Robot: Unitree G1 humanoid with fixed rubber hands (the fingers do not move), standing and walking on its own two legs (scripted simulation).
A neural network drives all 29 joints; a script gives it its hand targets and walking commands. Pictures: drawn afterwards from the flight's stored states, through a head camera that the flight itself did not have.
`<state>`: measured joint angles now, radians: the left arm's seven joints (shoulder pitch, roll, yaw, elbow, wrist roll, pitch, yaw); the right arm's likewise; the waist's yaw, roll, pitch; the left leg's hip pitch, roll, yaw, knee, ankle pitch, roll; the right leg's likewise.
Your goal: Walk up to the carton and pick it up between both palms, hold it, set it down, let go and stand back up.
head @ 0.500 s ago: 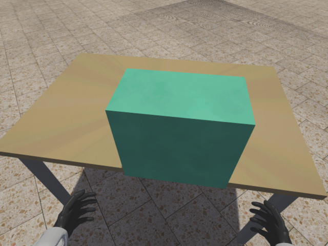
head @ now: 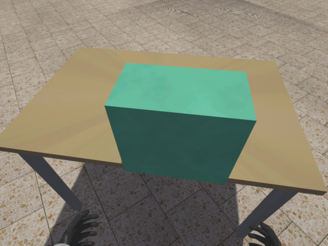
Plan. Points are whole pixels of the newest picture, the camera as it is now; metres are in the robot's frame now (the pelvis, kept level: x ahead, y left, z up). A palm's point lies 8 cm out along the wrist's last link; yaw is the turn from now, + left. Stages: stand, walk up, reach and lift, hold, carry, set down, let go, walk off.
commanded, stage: set down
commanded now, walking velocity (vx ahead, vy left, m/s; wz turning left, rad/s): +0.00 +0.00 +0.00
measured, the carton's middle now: (178, 127) +0.43 +0.01 +0.06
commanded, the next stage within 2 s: let go in 1.26 s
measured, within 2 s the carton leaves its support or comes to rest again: neither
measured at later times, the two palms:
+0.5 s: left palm out of the picture +0.15 +0.24 -0.08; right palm out of the picture +0.14 -0.22 -0.09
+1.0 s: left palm out of the picture +0.14 +0.23 -0.12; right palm out of the picture +0.13 -0.22 -0.13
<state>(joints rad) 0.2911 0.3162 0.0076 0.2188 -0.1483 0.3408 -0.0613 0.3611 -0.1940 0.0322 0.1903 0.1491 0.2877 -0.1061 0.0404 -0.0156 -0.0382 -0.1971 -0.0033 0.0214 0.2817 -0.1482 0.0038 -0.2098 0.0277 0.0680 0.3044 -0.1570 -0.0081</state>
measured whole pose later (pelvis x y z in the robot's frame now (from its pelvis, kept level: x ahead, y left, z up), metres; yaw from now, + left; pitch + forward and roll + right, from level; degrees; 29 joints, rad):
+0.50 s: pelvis +0.00 +0.00 +0.00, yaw +1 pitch +4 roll +0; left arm 0.14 0.25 0.00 0.38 -0.07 0.48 -0.02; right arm 0.24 -0.18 0.02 0.41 0.09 0.32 -0.09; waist 0.02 -0.01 0.00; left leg -0.24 0.00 0.01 0.32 -0.16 0.00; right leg -0.24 0.03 0.05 0.33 -0.17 -0.01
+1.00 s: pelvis -0.02 -0.01 -0.01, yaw +2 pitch +6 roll +0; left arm -0.03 0.22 0.02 0.60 -0.01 0.57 0.00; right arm 0.04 -0.14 -0.02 0.75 0.03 0.30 -0.08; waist 0.01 -0.02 0.03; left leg -0.35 0.00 -0.01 0.42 -0.18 -0.01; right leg -0.33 0.03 0.02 0.42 -0.19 -0.02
